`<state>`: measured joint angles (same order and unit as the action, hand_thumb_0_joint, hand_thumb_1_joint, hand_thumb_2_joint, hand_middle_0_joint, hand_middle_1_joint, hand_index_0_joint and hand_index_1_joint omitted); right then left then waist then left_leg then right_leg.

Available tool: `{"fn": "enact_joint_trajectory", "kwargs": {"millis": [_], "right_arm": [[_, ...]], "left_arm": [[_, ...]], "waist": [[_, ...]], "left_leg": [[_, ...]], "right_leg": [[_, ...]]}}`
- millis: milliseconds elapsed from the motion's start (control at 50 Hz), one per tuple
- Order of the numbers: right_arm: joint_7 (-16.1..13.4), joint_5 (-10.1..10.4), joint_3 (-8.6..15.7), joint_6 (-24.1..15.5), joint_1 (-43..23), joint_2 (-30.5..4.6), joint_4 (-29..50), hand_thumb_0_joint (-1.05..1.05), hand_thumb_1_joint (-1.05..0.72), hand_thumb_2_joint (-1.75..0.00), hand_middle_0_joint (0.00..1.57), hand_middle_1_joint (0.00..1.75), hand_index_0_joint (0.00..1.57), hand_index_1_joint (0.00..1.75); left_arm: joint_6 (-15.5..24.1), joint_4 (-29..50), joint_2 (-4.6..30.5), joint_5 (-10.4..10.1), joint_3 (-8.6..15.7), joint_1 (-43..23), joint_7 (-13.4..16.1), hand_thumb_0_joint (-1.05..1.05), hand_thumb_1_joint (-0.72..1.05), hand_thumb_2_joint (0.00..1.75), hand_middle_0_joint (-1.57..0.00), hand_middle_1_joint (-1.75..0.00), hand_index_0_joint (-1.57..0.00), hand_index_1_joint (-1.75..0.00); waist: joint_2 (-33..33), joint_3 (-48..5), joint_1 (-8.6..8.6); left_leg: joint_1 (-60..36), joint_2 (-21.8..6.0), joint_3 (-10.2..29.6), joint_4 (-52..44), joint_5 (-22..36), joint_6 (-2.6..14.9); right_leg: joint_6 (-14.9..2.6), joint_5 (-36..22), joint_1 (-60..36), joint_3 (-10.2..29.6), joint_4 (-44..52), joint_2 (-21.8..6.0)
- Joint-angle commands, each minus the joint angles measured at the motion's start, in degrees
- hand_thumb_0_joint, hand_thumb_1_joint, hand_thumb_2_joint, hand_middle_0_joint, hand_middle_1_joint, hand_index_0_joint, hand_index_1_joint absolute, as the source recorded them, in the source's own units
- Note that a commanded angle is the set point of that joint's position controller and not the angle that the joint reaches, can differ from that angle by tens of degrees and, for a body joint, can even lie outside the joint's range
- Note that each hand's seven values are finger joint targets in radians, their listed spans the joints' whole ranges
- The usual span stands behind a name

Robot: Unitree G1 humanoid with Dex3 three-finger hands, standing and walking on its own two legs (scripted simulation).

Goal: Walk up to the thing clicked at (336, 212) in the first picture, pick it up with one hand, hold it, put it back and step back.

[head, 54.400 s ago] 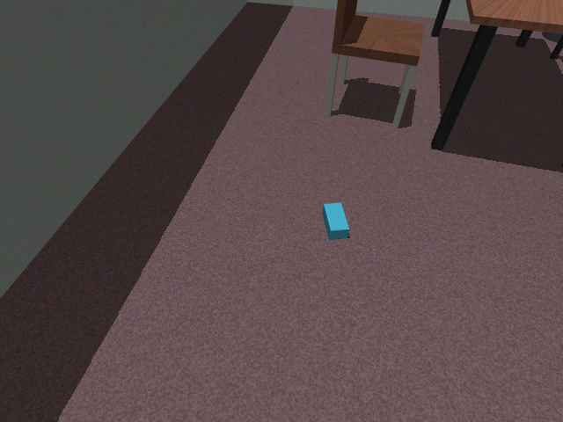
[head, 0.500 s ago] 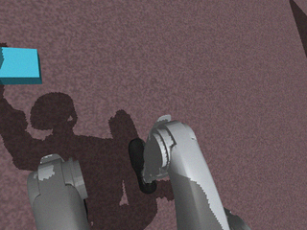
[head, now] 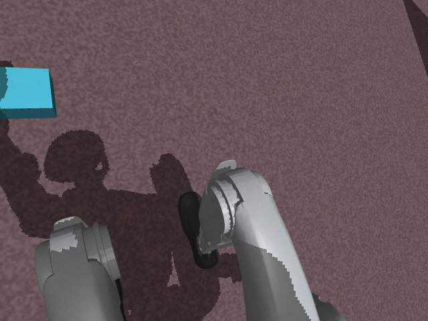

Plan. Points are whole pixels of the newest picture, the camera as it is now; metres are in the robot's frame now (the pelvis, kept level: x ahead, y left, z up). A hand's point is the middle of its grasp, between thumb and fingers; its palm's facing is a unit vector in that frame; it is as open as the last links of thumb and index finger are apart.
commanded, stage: approach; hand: left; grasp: from above
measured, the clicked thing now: (6, 94) +0.59 +0.22 -0.31
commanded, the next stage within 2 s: close in in 0.88 s
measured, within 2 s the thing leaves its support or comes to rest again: neither
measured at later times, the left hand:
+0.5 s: hand out of the picture +0.59 +0.20 -0.16, palm faces -0.38 +0.01 -0.93, open 13.7 cm
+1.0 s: hand out of the picture +0.56 +0.21 -0.17, palm faces -0.40 -0.01 -0.92, open 13.6 cm
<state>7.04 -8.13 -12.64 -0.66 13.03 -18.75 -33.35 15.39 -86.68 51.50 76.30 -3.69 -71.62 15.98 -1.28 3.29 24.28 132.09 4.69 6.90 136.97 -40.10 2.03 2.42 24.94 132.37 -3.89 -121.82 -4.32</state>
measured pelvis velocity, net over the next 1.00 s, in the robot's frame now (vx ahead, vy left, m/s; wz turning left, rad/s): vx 0.00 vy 0.00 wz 0.00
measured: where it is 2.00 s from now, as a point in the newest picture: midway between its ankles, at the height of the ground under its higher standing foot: (159, 277)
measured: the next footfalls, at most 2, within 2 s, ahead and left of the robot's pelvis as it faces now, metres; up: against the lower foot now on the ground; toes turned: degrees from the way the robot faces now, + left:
none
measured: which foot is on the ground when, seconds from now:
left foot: down 0.00-1.00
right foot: down 0.00-1.00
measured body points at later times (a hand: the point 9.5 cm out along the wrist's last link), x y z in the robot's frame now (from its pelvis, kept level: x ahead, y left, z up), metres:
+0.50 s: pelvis +0.01 +0.00 +0.00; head +0.29 +0.08 +0.34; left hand +0.61 +0.19 -0.10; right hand +0.00 -0.27 -0.06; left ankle +0.07 +0.10 -0.31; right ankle +0.17 -0.14 -0.31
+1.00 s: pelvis +0.00 +0.00 +0.00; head +0.28 +0.11 +0.33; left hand +0.58 +0.21 -0.12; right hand +0.01 -0.28 -0.06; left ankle +0.07 +0.10 -0.31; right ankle +0.17 -0.14 -0.31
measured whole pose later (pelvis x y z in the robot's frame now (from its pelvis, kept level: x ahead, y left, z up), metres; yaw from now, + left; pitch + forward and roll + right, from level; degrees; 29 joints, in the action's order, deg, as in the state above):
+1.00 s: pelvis +0.00 +0.00 +0.00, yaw +0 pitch +34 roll -13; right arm 4.0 -9.8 -13.4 1.5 10.5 -19.5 -34.3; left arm 17.6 -81.6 49.0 74.6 -10.1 -76.0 13.9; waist -4.0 5.2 24.0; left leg 132.5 5.2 7.4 137.7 -39.0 1.6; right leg 2.0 24.2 132.3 -4.3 -122.3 -4.5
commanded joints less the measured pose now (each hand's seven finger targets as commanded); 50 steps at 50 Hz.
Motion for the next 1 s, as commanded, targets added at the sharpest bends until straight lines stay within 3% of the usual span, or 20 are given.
{"fn": "enact_joint_trajectory", "kwargs": {"millis": [0,20,40,100,200,240,300,320,360,440,460,580,660,700,760,820,880,900,920,980], "right_arm": [[-0.9,-0.1,5.9,0.5,13.4,-17.6,-1.1,0.0,-0.9,-0.9,0.2,0.3,0.2,0.3],[-0.8,-0.3,5.7,0.5,13.2,-17.1,-0.9,0.0,-0.91,-0.9,0.2,0.3,0.2,0.3],[-0.8,-0.2,6.0,0.4,13.9,-17.7,-1.1,0.0,-0.91,-0.9,0.2,0.3,0.2,0.3],[-0.7,-0.3,6.2,0.5,14.0,-17.1,-1.5,0.0,-0.91,-0.9,0.2,0.3,0.2,0.3],[-0.8,-0.8,5.7,0.4,14.1,-17.1,-2.6,0.0,-0.91,-0.9,0.2,0.3,0.2,0.3],[-1.1,-0.9,5.5,0.3,13.7,-16.8,-3.0,0.0,-0.91,-0.9,0.2,0.3,0.2,0.3],[-1.4,-1.3,5.1,0.2,13.6,-17.1,-2.7,0.0,-0.91,-0.9,0.2,0.3,0.2,0.3],[-1.4,-1.2,4.8,0.3,13.3,-16.7,-2.7,0.0,-0.91,-0.9,0.2,0.3,0.2,0.3],[-1.8,-0.8,4.9,0.4,13.3,-17.2,-2.3,0.0,-0.91,-0.9,0.2,0.3,0.2,0.3],[-2.0,-0.2,4.1,1.3,13.2,-17.0,-1.2,0.0,-0.91,-0.9,0.2,0.3,0.2,0.3],[-2.0,0.1,4.1,1.4,13.4,-17.1,-0.6,0.0,-0.91,-0.9,0.2,0.3,0.2,0.3],[-2.4,1.3,4.1,3.3,11.3,-17.3,2.4,0.0,-0.91,-0.9,0.2,0.3,0.2,0.3],[-3.1,1.5,4.1,4.5,12.0,-17.9,2.4,0.0,-0.91,-0.9,0.2,0.3,0.2,0.3],[-3.6,0.9,3.6,4.9,12.2,-17.9,1.9,0.0,-0.91,-0.9,0.2,0.3,0.2,0.3],[-4.2,-0.5,3.2,4.5,12.8,-17.8,1.6,0.0,-0.91,-0.9,0.2,0.3,0.2,0.3],[-4.6,-1.3,3.4,3.8,12.5,-18.1,-0.2,0.0,-0.91,-0.9,0.2,0.3,0.2,0.3],[-4.0,-2.0,3.6,3.1,11.4,-17.4,-1.2,0.0,-0.91,-0.9,0.2,0.3,0.2,0.3],[-3.8,-2.3,3.9,2.9,10.6,-17.4,-1.9,0.0,-0.92,-0.9,0.2,0.3,0.2,0.3],[-3.5,-2.1,4.0,2.7,10.9,-16.4,-2.2,0.0,-0.92,-0.9,0.2,0.3,0.2,0.3],[-2.5,-2.0,4.9,1.6,11.4,-16.4,-3.2,0.0,-0.91,-0.9,0.2,0.3,0.2,0.3]], "left_arm": [[0.6,10.2,11.6,-0.5,2.6,-20.8,2.2,0.0,-0.49,0.99,-0.05,-1.03,-0.07,-1.01],[0.7,10.9,11.0,-0.8,2.2,-21.2,2.2,0.0,-0.57,1.06,-0.06,-0.99,-0.04,-1.01],[0.6,10.8,11.0,-0.6,2.6,-21.1,2.2,0.0,-0.49,0.98,-0.06,-1.07,-0.08,-1.06],[0.8,11.8,8.8,-1.1,1.6,-24.0,2.2,0.0,-0.48,0.97,-0.06,-1.08,-0.08,-1.05],[0.7,10.6,4.4,-1.5,-1.7,-28.0,2.2,0.0,-0.48,0.97,-0.06,-1.1,-0.09,-1.07],[0.2,9.5,3.4,-1.3,-2.7,-29.8,2.6,0.0,-0.49,0.97,-0.06,-1.1,-0.09,-1.07],[-1.0,7.0,3.3,-1.0,-3.3,-30.1,3.0,0.0,-0.49,0.98,-0.06,-1.09,-0.09,-1.07],[-1.3,8.0,3.9,-0.7,-3.5,-31.8,3.2,0.0,-0.49,0.98,-0.06,-1.1,-0.09,-1.07],[-2.8,6.2,5.4,0.4,-2.7,-31.9,3.8,0.0,-0.49,0.98,-0.06,-1.09,-0.09,-1.07],[-5.2,6.0,8.6,1.0,-1.6,-31.1,4.2,0.0,-0.49,0.99,-0.06,-1.09,-0.08,-1.06],[-5.9,5.1,8.5,0.8,-1.3,-29.5,3.9,0.0,-0.49,0.98,-0.06,-1.08,-0.09,-1.06],[-7.9,8.6,11.4,-2.4,0.7,-21.0,0.0,0.0,-0.48,0.99,-0.07,-1.09,-0.09,-1.06],[-6.6,8.7,8.1,-5.6,-0.3,-18.9,-3.8,0.0,-0.47,0.97,-0.06,-1.08,-0.09,-1.05],[-4.2,11.5,7.7,-7.4,-1.0,-22.1,-5.1,0.0,-0.46,0.96,-0.06,-1.1,-0.1,-1.06],[-0.2,14.7,7.5,-8.7,-1.2,-25.5,-5.6,0.0,-0.47,0.96,-0.06,-1.11,-0.09,-1.07],[3.2,17.6,6.4,-6.8,-2.2,-30.8,-4.1,0.0,-0.47,0.95,-0.06,-1.12,-0.1,-1.08],[4.5,19.4,4.6,-4.4,-3.8,-33.8,-1.1,0.0,-0.47,0.95,-0.06,-1.11,-0.09,-1.07],[4.2,18.4,3.1,-3.5,-4.7,-34.5,0.1,0.0,-0.46,0.96,-0.06,-1.12,-0.1,-1.08],[3.9,20.5,2.8,-2.8,-5.0,-37.4,1.3,0.0,-0.47,1.02,-0.07,-1.13,-0.1,-1.1],[0.6,13.9,0.1,-0.9,-5.1,-34.8,4.5,0.0,-0.46,1.03,-0.07,-1.1,-0.1,-1.07]], "waist": [[26.4,-39.9,2.14],[26.7,-40.4,2.31],[27.5,-41.1,2.15],[27.6,-41.2,3.58],[26.2,-39.0,5.67],[27.1,-38.7,5.76],[25.9,-37.6,6.5],[28.5,-39.1,6.45],[30.0,-39.9,5.96],[30.3,-43.9,5.35],[30.6,-42.8,5.04],[24.9,-44.0,2.31],[20.1,-38.7,4.52],[17.8,-37.0,5.94],[17.1,-34.8,6.45],[25.3,-38.0,5.95],[31.5,-41.9,6.56],[33.2,-41.9,6.2],[35.6,-45.1,6.41],[35.8,-42.8,6.38]], "left_leg": [[-28.5,-1.5,-1.6,-18.6,11.9,-2.04],[-28.3,-1.5,-2.1,-18.2,12.5,-1.99],[-29.6,-1.5,-1.7,-18.2,13.9,-2.32],[-30.1,-1.7,-1.4,-18.3,13.2,-2.17],[-27.9,-1.8,-1.2,-18.0,11.2,-1.88],[-27.6,-1.7,-1.2,-18.6,9.8,-1.82],[-27.1,-1.7,-1.3,-18.4,9.6,-1.73],[-28.0,-1.7,-1.4,-19.2,9.9,-1.86],[-29.9,-2.0,-0.7,-19.5,12.0,-2.34],[-28.7,-1.7,-2.5,-18.8,16.3,-1.99],[-28.5,-1.7,-2.6,-18.7,17.4,-2.17],[-23.4,-1.0,-4.8,-18.2,17.1,-1.03],[-19.6,-1.2,-4.0,-17.6,13.8,-0.86],[-17.9,-1.1,-3.8,-16.7,10.6,-0.59],[-17.6,-0.8,-3.9,-15.4,7.0,-0.7],[-27.0,-1.4,-2.2,-16.6,6.8,-2.22],[-34.8,-1.8,-0.3,-18.6,7.0,-3.19],[-36.4,-1.8,-0.1,-18.8,7.1,-3.49],[-37.2,-1.9,0.1,-19.6,7.6,-3.24],[-38.3,-2.2,1.0,-20.1,12.0,-3.73]], "right_leg": [[-4.6,-1.4,-24.5,-4.9,6.8,2.0],[-4.68,-1.9,-25.8,-4.9,6.6,2.2],[-4.76,-2.9,-24.8,-4.9,6.5,1.9],[-4.64,-2.4,-23.6,-5.2,6.6,2.2],[-4.62,-1.5,-22.9,-5.7,6.8,2.5],[-4.57,-0.8,-22.0,-5.6,6.5,2.6],[-4.42,-0.8,-22.4,-5.7,6.8,2.5],[-4.38,-1.2,-22.9,-5.6,6.3,2.6],[-4.56,-2.6,-20.9,-5.5,5.6,2.3],[-4.57,-6.5,-26.6,-4.8,5.7,2.4],[-4.79,-6.8,-26.2,-4.7,5.5,2.3],[-4.86,-6.8,-34.9,-3.6,7.4,2.7],[-5.14,-3.6,-32.7,-4.0,8.5,2.6],[-4.97,-0.4,-32.4,-4.5,9.7,2.7],[-4.69,3.2,-31.4,-4.7,10.6,2.8],[-4.93,3.6,-26.1,-5.7,9.1,2.6],[-4.63,2.3,-23.8,-6.6,7.0,2.4],[-4.71,1.7,-21.9,-6.6,6.5,2.3],[-4.44,0.9,-22.1,-6.8,5.8,2.5],[-4.22,-2.2,-17.7,-7.1,4.4,1.9]]}}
